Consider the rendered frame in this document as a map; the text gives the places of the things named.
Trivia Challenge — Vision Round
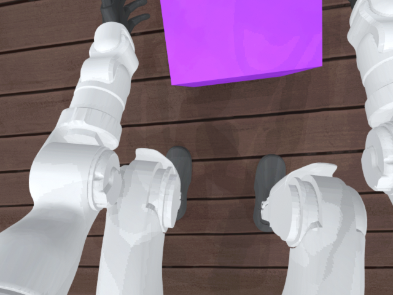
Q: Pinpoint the robot right upper arm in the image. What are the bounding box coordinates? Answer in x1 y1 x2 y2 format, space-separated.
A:
361 121 393 205

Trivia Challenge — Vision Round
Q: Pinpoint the robot left upper arm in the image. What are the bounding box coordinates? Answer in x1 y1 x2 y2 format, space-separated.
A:
0 142 122 295

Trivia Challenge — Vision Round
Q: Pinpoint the robot right thigh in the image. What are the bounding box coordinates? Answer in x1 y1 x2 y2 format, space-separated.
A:
276 175 365 295

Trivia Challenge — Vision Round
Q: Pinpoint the carton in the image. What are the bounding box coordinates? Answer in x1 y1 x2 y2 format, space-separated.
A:
160 0 322 87

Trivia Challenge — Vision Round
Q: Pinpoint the robot left forearm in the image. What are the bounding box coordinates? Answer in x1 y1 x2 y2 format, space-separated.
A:
29 22 139 196

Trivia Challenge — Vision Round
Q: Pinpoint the robot left thigh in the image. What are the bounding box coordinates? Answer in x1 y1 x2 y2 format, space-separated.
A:
96 160 180 295

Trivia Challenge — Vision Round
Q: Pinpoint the robot left hand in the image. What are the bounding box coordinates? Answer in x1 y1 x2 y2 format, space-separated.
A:
100 0 150 35

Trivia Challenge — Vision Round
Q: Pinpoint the robot right forearm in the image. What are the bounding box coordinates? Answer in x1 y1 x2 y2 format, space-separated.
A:
347 0 393 128

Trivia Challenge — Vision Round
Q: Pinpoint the robot thigh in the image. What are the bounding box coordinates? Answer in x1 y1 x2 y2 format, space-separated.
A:
96 160 180 295
276 175 365 295

